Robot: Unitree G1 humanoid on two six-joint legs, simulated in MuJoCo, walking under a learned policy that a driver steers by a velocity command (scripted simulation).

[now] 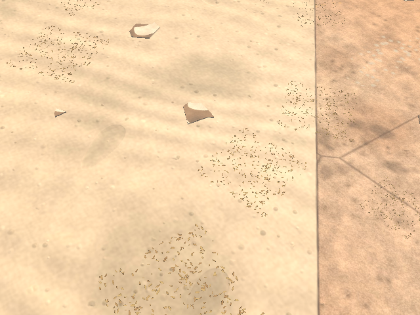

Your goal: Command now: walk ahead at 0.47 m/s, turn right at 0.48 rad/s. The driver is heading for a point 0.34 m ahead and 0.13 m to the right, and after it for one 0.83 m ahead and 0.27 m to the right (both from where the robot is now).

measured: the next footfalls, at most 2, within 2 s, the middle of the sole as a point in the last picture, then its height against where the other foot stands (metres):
right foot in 0.08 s outside the picture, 0.03 m higher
left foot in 0.54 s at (189, 314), level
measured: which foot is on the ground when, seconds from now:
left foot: down 0.00-0.08, up 0.10-0.52, down 0.54-0.98, up 1.00-1.00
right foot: up 0.00-0.06, down 0.08-0.54, up 0.56-0.96, down 0.98-1.00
